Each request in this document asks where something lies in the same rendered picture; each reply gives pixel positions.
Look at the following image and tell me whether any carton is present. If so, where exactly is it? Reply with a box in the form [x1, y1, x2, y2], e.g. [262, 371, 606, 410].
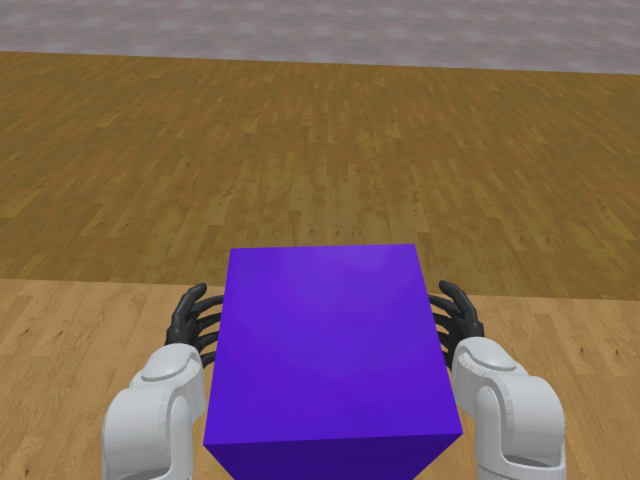
[203, 244, 463, 480]

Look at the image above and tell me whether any left robot forearm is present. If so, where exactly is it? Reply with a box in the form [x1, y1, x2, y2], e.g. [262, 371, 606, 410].
[101, 343, 207, 480]

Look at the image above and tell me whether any right robot forearm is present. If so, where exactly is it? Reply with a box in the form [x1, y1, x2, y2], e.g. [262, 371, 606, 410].
[451, 337, 567, 480]

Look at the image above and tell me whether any left robot hand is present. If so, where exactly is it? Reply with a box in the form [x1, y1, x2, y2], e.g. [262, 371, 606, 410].
[164, 283, 224, 369]

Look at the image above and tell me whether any right robot hand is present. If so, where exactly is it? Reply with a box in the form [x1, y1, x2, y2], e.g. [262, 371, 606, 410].
[428, 280, 485, 371]

